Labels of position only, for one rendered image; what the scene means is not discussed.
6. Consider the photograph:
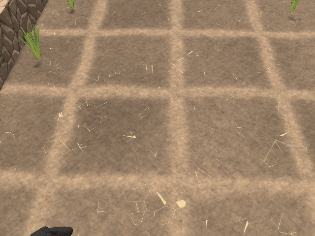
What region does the robot left hand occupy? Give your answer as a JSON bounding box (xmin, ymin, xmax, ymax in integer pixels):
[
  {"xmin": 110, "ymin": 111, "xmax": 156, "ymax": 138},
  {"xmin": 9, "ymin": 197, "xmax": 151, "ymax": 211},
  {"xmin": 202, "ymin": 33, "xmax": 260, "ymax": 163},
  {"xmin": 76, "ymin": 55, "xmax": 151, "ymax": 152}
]
[{"xmin": 31, "ymin": 226, "xmax": 73, "ymax": 236}]

